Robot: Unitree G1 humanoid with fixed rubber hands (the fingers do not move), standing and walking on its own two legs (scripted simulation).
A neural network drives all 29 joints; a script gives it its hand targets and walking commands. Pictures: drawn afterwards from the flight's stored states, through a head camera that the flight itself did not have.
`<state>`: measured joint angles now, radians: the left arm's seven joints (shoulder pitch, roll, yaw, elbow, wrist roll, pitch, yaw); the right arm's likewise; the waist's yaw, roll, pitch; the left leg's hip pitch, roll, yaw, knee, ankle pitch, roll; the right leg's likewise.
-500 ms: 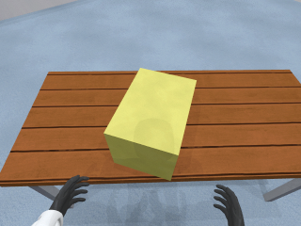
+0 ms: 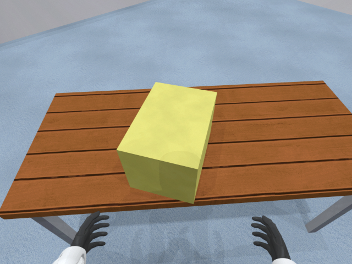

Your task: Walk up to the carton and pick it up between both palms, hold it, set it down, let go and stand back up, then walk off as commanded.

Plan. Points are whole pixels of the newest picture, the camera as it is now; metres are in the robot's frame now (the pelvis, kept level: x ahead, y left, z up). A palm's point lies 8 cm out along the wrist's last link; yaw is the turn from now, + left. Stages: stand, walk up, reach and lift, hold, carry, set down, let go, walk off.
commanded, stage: let go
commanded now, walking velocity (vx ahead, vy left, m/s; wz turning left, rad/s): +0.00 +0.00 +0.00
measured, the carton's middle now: (173, 139) +0.49 +0.04 -0.08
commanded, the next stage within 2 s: stand in 0.32 s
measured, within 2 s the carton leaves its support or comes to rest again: neither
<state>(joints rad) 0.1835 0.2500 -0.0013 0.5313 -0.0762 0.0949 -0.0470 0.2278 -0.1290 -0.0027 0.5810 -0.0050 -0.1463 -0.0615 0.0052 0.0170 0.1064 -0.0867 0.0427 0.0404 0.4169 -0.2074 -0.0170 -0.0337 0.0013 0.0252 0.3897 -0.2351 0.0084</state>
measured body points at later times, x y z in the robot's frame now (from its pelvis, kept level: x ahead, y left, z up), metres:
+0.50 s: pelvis +0.01 +0.00 +0.00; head +0.01 -0.01 +0.45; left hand +0.15 +0.27 -0.09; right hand +0.15 -0.27 -0.11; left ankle +0.02 +0.13 -0.74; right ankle +0.00 -0.13 -0.74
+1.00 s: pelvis +0.00 +0.01 +0.00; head -0.01 +0.00 +0.45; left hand +0.08 +0.30 -0.11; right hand +0.08 -0.30 -0.13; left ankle +0.02 +0.13 -0.74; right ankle +0.00 -0.13 -0.74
